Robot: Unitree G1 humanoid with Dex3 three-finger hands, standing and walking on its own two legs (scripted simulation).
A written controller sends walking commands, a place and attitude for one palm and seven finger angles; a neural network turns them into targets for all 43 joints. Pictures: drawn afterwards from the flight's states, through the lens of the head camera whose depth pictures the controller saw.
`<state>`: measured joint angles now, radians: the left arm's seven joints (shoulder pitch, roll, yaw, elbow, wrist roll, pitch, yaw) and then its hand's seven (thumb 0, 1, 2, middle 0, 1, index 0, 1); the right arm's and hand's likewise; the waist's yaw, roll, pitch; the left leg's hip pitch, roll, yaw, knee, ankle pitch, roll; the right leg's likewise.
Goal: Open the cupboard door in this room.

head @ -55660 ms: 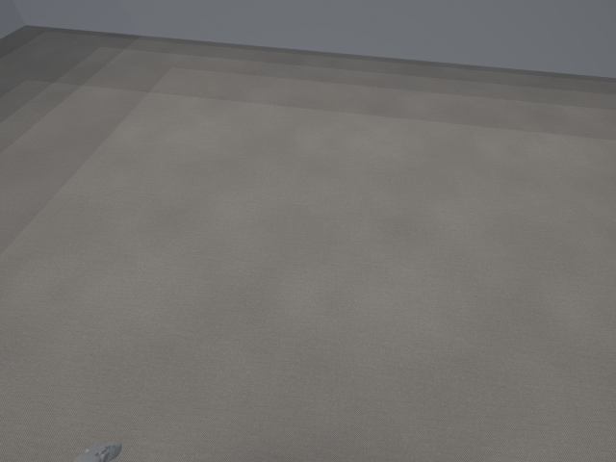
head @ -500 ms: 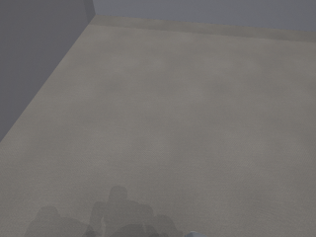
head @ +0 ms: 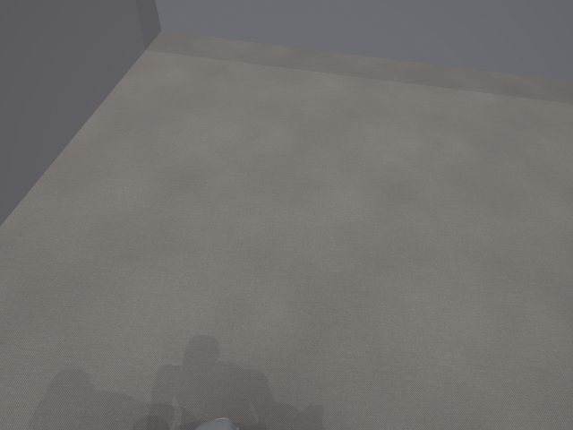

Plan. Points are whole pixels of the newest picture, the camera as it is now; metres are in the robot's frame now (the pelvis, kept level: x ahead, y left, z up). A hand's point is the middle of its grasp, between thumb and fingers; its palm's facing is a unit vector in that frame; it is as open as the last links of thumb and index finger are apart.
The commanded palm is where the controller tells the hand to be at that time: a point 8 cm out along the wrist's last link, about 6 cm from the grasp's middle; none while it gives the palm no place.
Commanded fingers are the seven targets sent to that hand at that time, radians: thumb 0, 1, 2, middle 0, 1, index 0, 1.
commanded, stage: turn to face it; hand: left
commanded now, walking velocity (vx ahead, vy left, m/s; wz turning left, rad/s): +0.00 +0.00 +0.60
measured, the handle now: out of the picture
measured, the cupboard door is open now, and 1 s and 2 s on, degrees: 39 39 39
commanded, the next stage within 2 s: none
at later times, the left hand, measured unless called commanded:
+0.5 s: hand out of the picture +0.08 +0.16 -0.15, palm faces +0.34 -0.91 -0.24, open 7.4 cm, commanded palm none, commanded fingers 0.00 0.90 0.90 -0.20 -0.30 -0.20 -0.30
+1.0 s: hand out of the picture +0.09 +0.14 -0.14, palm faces +0.60 -0.75 -0.29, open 7.4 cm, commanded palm none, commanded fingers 0.00 0.90 0.90 -0.20 -0.30 -0.20 -0.30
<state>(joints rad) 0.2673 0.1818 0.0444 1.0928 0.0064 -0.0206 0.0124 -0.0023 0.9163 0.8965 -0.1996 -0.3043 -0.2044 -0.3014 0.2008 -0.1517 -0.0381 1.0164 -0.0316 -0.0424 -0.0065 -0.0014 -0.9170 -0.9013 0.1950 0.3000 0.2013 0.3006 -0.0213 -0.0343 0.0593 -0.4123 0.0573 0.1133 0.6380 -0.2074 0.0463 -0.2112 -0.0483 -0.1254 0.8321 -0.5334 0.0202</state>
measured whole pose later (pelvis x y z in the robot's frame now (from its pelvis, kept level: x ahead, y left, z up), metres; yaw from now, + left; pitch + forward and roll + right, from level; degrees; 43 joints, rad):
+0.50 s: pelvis +0.08 -0.05 +0.02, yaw +20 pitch +1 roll +3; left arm 0.21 0.21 0.05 0.92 0.03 -0.01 0.01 0.00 0.90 0.90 -0.20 -0.30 -0.21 -0.30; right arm 0.12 -0.24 -0.08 0.92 -0.02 0.07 0.02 0.00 -0.91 -0.90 0.19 0.30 0.20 0.30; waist -0.01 -0.05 0.09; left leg -0.42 0.02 0.10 0.80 -0.44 -0.05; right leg -0.21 -0.15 -0.20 0.54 -0.34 0.01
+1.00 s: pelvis +0.14 -0.08 +0.01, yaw +39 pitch +1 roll +1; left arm 0.19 0.20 0.04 0.87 0.02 0.01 0.02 0.00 0.90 0.90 -0.20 -0.30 -0.20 -0.30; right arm 0.14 -0.25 -0.09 0.92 -0.02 0.09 0.02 0.00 -0.90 -0.90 0.20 0.30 0.20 0.30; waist -0.02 0.03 0.10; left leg -0.51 0.00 -0.01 1.13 -0.47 -0.04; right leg -0.30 -0.10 -0.12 0.62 -0.33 0.01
